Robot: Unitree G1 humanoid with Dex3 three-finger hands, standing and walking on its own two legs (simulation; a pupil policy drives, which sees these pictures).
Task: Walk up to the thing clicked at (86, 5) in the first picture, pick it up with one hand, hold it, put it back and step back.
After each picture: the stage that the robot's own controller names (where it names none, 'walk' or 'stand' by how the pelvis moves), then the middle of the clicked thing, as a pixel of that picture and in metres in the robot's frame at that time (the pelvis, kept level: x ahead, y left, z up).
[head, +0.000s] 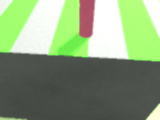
stand; (86, 10) +0.66 +0.00 +0.14
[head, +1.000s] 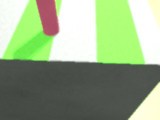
rise first; (46, 3) +0.57 +0.17 +0.17
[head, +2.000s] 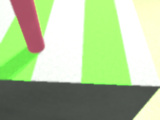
stand; (28, 21) +0.51 +0.21 +0.16
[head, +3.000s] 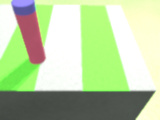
stand; (31, 34) +0.50 +0.21 +0.14
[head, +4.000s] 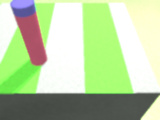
stand; (32, 35) +0.48 +0.20 +0.14
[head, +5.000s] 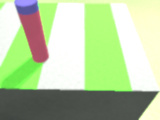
stand; (34, 33) +0.50 +0.20 +0.14
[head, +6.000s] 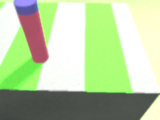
stand; (34, 34) +0.50 +0.20 +0.14
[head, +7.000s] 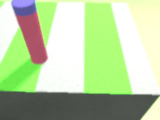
stand; (32, 34) +0.49 +0.20 +0.14
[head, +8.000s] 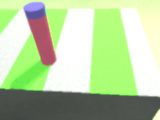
rise first; (42, 37) +0.50 +0.21 +0.14
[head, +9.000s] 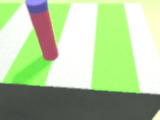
go down; (44, 32) +0.51 +0.20 +0.14
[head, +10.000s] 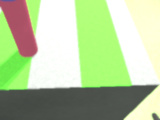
go down; (20, 23) +0.49 +0.18 +0.15
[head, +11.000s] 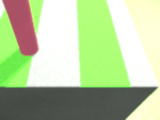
approach; (22, 22) +0.50 +0.19 +0.16
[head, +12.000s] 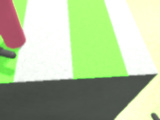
close in; (2, 10) +0.50 +0.21 +0.19
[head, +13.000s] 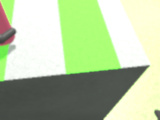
lift; out of the picture +0.51 +0.22 +0.20
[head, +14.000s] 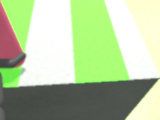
lift; out of the picture +0.43 +0.22 +0.19
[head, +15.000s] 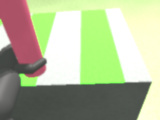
lift; (22, 34) +0.35 +0.17 +0.28
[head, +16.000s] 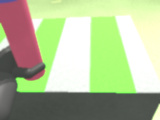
hold; (22, 37) +0.33 +0.17 +0.29
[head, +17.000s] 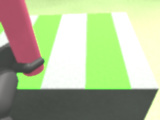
hold; (20, 33) +0.35 +0.18 +0.28
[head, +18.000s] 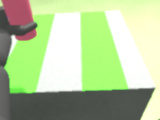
crouch; out of the picture +0.44 +0.18 +0.35
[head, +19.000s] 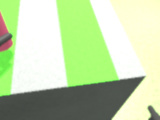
lower; out of the picture +0.52 +0.23 +0.20
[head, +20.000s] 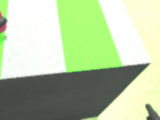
lower; out of the picture +0.54 +0.22 +0.20
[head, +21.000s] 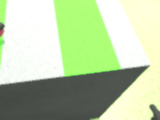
lower; out of the picture +0.53 +0.23 +0.20
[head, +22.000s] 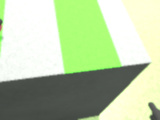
lower; out of the picture +0.54 +0.23 +0.20
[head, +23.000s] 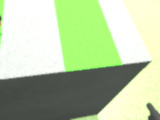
loosen; out of the picture +0.54 +0.23 +0.21
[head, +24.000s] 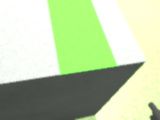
withdraw; out of the picture +0.53 +0.23 +0.20
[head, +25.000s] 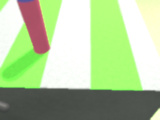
sink last; (34, 23) +0.52 +0.21 +0.17
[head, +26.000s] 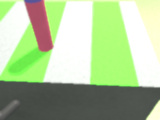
stand; (40, 22) +0.55 +0.22 +0.16
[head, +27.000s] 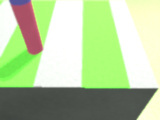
stand; (28, 25) +0.54 +0.23 +0.15
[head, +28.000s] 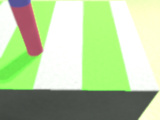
stand; (28, 26) +0.53 +0.23 +0.15
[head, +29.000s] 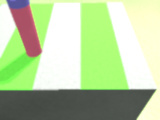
stand; (26, 28) +0.53 +0.23 +0.15
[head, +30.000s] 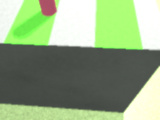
walk; out of the picture +0.67 +0.17 +0.17
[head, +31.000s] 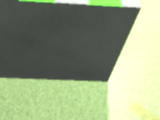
walk; out of the picture +0.96 +0.19 +0.15
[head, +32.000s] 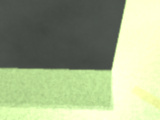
stand; out of the picture +1.25 +0.24 +0.15
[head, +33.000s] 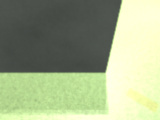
stand; out of the picture +1.20 +0.23 +0.14
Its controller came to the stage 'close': yes
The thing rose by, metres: 0.21
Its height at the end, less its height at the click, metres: +0.00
